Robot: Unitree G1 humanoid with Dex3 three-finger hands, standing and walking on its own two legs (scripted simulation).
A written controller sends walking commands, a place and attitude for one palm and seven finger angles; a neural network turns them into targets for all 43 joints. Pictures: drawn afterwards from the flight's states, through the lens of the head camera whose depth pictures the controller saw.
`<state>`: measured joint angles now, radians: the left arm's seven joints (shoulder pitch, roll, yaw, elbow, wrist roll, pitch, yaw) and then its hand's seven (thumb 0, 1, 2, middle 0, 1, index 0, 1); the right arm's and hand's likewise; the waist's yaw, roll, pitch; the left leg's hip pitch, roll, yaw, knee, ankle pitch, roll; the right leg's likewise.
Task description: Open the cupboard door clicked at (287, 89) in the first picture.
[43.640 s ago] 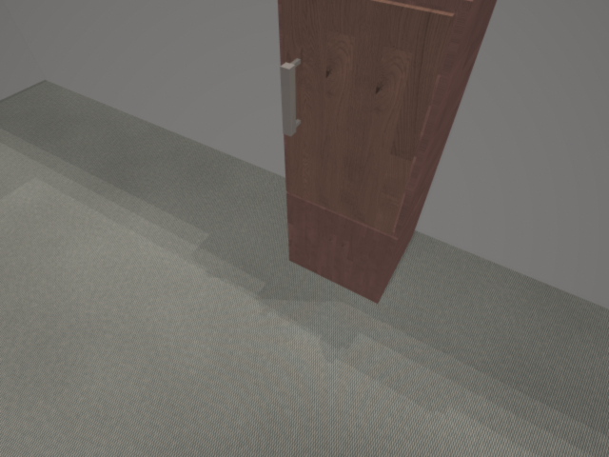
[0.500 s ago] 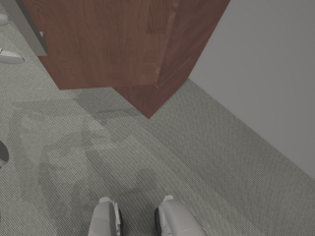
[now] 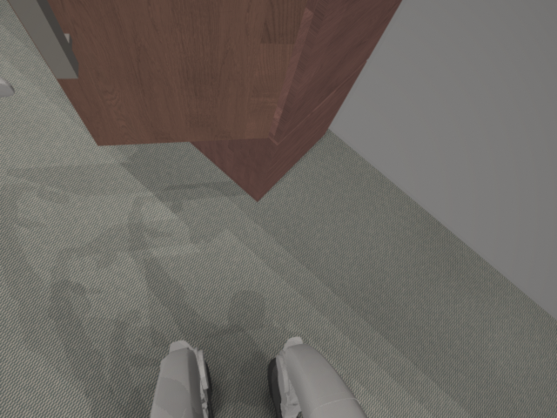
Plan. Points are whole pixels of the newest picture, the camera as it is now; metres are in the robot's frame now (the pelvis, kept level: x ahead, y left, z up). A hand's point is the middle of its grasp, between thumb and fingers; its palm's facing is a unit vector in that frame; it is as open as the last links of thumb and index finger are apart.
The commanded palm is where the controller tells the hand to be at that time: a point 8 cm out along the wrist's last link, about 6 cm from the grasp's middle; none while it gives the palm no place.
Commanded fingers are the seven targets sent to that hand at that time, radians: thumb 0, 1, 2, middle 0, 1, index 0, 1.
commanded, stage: move the hooked fingers beside the handle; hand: left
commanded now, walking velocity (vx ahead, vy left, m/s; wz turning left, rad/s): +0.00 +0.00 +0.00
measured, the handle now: out of the picture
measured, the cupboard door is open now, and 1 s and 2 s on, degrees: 50 50 50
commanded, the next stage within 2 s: slide the fingers in behind the handle in 0.54 s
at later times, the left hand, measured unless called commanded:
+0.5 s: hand out of the picture +0.56 +0.29 +0.10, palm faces +0.03 -1.00 +0.02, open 14.0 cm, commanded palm +0.55 +0.31 +0.10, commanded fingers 0.00 -0.50 0.30 -0.30 -1.20 -0.30 -1.20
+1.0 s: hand out of the picture +0.55 +0.27 +0.10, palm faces +0.03 -1.00 +0.01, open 14.0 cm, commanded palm +0.54 +0.29 +0.10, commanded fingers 0.00 -0.50 0.30 -0.30 -1.20 -0.30 -1.20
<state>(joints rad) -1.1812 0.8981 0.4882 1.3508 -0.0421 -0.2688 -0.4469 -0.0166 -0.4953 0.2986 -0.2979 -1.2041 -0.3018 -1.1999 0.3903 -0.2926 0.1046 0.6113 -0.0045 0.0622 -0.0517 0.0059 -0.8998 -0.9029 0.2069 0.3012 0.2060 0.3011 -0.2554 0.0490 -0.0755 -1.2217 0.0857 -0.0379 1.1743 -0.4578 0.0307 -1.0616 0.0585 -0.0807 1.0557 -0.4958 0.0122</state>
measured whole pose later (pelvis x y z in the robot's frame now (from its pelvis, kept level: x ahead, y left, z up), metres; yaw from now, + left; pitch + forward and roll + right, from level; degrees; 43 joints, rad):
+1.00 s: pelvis +0.00 +0.00 +0.01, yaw +1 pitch +27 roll -7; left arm -1.11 0.79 0.47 1.28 -0.07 -0.29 -0.41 -0.02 -0.50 0.30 -0.30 -1.20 -0.30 -1.20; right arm 0.40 -0.28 0.08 0.62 -0.01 0.06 -0.03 0.01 -0.90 -0.90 0.21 0.30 0.21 0.30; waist -0.23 0.05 -0.09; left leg -1.16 0.08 -0.03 1.14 -0.45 0.03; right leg -1.01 0.05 -0.08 1.02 -0.49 0.01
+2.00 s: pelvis +0.01 -0.01 +0.01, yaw +1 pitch +26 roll -6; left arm -1.08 0.64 0.42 1.27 -0.05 -0.33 -0.25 -0.02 -0.49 0.30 -0.30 -1.20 -0.30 -1.21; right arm 0.42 -0.26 0.06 0.65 -0.03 0.04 0.00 0.01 -0.90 -0.90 0.21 0.30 0.21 0.30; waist -0.23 0.06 -0.10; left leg -1.13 0.07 -0.02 1.12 -0.45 0.02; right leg -0.98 0.05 -0.06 1.03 -0.50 0.01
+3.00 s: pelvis +0.01 -0.01 +0.01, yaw +1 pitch +26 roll -5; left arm -1.07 0.63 0.45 1.27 -0.04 -0.33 -0.27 -0.01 0.66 0.81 -0.36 -1.34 -0.39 -1.34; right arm 0.42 -0.27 0.06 0.64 -0.03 0.05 0.00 0.01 -0.90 -0.90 0.21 0.30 0.21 0.30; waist -0.24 0.06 -0.11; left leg -1.11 0.08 -0.02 1.11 -0.45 0.02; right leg -0.98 0.06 -0.05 1.02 -0.50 0.00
